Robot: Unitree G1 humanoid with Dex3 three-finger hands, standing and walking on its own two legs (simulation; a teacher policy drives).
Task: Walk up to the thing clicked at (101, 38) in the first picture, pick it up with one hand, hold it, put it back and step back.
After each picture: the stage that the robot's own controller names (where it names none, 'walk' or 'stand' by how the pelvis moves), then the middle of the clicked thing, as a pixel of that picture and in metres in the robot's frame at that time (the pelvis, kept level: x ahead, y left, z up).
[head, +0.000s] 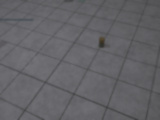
stand; (101, 42) +1.40 -0.21 -0.72
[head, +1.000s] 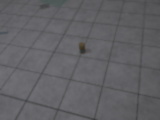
walk; (82, 48) +1.28 +0.10 -0.70
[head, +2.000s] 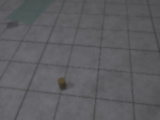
walk; (62, 83) +0.79 +0.25 -0.71
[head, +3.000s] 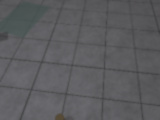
stand; out of the picture +0.45 +0.18 -0.70
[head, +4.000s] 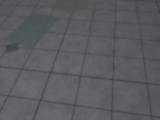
stand; out of the picture +0.41 +0.16 -0.72
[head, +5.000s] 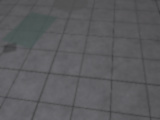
stand; out of the picture +0.39 +0.17 -0.73
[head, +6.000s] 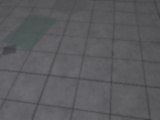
stand; out of the picture +0.38 +0.17 -0.73
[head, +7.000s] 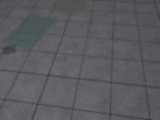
stand; out of the picture +0.38 +0.16 -0.73
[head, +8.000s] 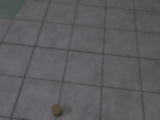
go down; (57, 111) +0.41 +0.17 -0.65
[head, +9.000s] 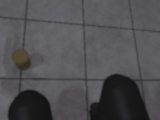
go down; (22, 60) +0.49 +0.19 -0.31
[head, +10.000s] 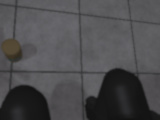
close in; (12, 51) +0.49 +0.20 -0.28
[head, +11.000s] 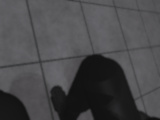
close; out of the picture +0.48 +0.24 -0.24
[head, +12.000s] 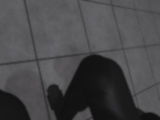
close; out of the picture +0.47 +0.25 -0.24
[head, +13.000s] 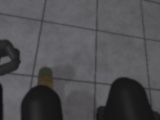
lift; (45, 79) +0.39 +0.14 -0.30
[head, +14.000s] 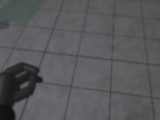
lift; out of the picture +0.28 +0.05 -0.65
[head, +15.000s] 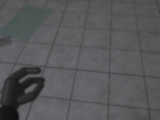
hold; out of the picture +0.26 +0.02 -0.71
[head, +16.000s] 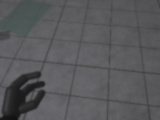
hold; out of the picture +0.27 -0.04 -0.70
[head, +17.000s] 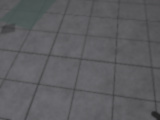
stand; out of the picture +0.27 -0.11 -0.66
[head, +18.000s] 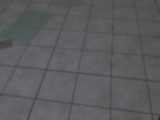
stand; out of the picture +0.26 -0.16 -0.68
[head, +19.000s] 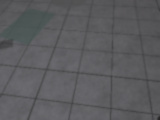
hold; out of the picture +0.25 -0.21 -0.68
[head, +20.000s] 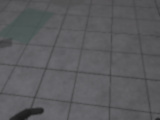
hold; out of the picture +0.26 -0.25 -0.68
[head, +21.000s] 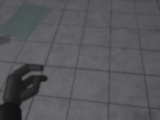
hold; out of the picture +0.26 -0.26 -0.70
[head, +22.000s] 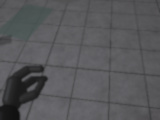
hold; out of the picture +0.28 -0.29 -0.70
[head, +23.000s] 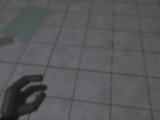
hold; out of the picture +0.27 -0.31 -0.70
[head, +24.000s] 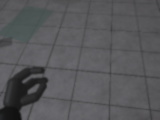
hold; out of the picture +0.27 -0.31 -0.71
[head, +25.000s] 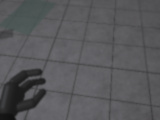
hold; out of the picture +0.28 -0.32 -0.69
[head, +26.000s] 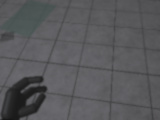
hold; out of the picture +0.27 -0.32 -0.70
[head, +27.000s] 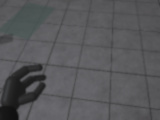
hold; out of the picture +0.27 -0.33 -0.70
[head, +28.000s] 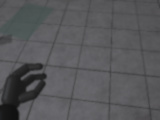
hold; out of the picture +0.27 -0.34 -0.70
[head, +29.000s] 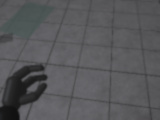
hold; out of the picture +0.27 -0.34 -0.70
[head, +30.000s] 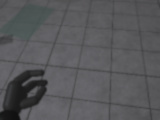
hold; out of the picture +0.27 -0.35 -0.70
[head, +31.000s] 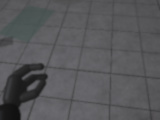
hold; out of the picture +0.27 -0.35 -0.71
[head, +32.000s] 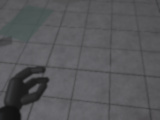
hold; out of the picture +0.27 -0.36 -0.71
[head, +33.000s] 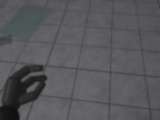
hold; out of the picture +0.27 -0.37 -0.71
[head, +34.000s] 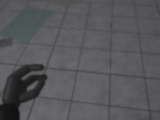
hold; out of the picture +0.27 -0.39 -0.71
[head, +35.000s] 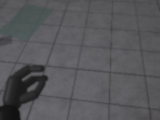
hold; out of the picture +0.27 -0.40 -0.71
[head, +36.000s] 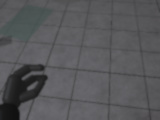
hold; out of the picture +0.27 -0.42 -0.71
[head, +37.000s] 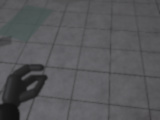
hold; out of the picture +0.27 -0.43 -0.71
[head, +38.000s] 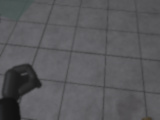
crouch; out of the picture +0.29 -0.44 -0.67
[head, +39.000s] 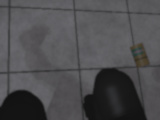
lower; (139, 55) +0.40 -0.43 -0.32
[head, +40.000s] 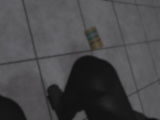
lower; (93, 38) +0.49 -0.39 -0.27
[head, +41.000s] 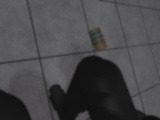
lower; (97, 39) +0.49 -0.40 -0.27
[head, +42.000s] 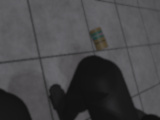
lower; (98, 39) +0.50 -0.41 -0.27
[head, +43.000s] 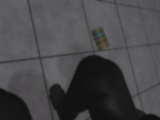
lower; (100, 38) +0.50 -0.42 -0.27
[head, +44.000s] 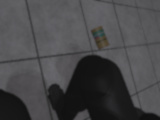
open; (100, 37) +0.50 -0.43 -0.27
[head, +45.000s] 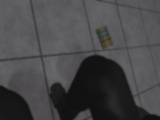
rise; (104, 37) +0.51 -0.45 -0.27
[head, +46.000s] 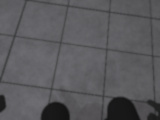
walk; out of the picture +0.36 -0.54 -0.49
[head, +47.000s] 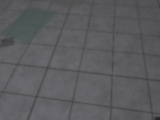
stand; out of the picture +0.26 -0.56 -0.69
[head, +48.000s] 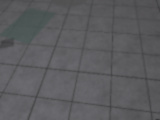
stand; out of the picture +0.27 -0.56 -0.69
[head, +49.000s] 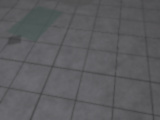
stand; out of the picture +0.26 -0.58 -0.72
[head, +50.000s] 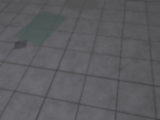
stand; out of the picture +0.25 -0.58 -0.75
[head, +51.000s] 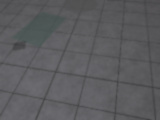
stand; out of the picture +0.24 -0.58 -0.75
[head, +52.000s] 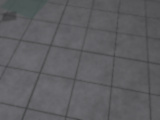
walk; out of the picture +0.30 -0.63 -0.72
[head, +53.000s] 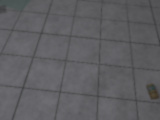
walk; (152, 91) +0.60 -0.59 -0.73
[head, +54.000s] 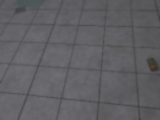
stand; (152, 64) +0.92 -0.53 -0.73
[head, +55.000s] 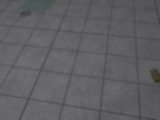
stand; (155, 75) +0.86 -0.63 -0.74
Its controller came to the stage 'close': yes
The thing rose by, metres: 0.01
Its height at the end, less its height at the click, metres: -0.02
